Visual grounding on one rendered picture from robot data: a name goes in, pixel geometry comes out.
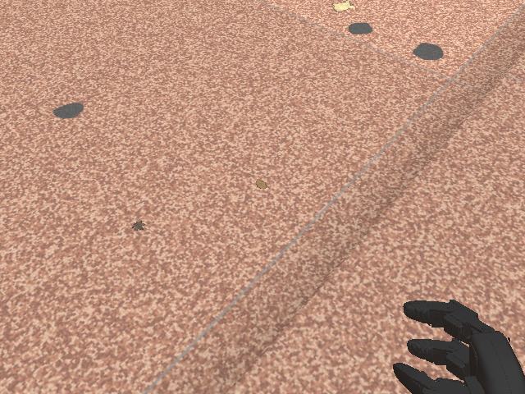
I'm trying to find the robot right hand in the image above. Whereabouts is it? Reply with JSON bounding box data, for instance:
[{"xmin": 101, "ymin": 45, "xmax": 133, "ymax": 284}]
[{"xmin": 393, "ymin": 300, "xmax": 525, "ymax": 394}]

